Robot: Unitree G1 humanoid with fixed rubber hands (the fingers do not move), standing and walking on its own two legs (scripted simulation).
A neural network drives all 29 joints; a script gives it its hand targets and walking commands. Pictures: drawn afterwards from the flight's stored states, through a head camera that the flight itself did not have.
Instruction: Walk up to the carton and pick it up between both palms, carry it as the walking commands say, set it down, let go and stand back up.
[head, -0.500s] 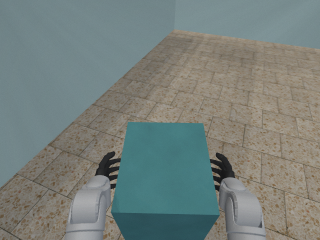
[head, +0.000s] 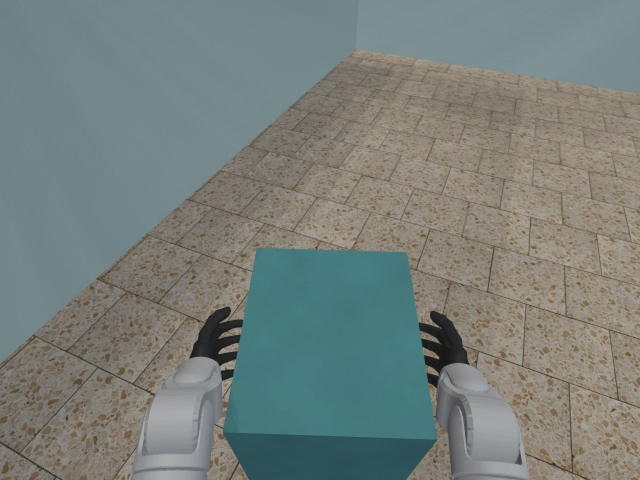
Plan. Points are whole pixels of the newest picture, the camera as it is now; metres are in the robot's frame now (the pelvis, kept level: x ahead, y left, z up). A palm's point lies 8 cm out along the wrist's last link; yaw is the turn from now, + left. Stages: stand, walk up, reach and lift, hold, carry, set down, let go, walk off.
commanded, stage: carry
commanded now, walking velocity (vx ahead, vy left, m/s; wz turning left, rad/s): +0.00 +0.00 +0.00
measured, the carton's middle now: (328, 370) +0.31 +0.00 -0.03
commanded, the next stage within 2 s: none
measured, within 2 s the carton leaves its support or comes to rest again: neither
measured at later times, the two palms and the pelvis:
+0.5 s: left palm (212, 354) +0.29 +0.14 +0.04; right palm (448, 362) +0.29 -0.15 +0.03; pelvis +0.02 +0.00 +0.00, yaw +0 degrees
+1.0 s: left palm (221, 345) +0.30 +0.13 +0.04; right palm (453, 353) +0.30 -0.16 +0.03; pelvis +0.03 -0.01 +0.00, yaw +1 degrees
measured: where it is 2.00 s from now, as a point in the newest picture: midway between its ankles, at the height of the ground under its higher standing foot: outside the picture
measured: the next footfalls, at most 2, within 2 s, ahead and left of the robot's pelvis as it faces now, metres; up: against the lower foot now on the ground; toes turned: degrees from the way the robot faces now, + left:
none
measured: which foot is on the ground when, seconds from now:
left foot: down 0.00-1.00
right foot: down 0.00-1.00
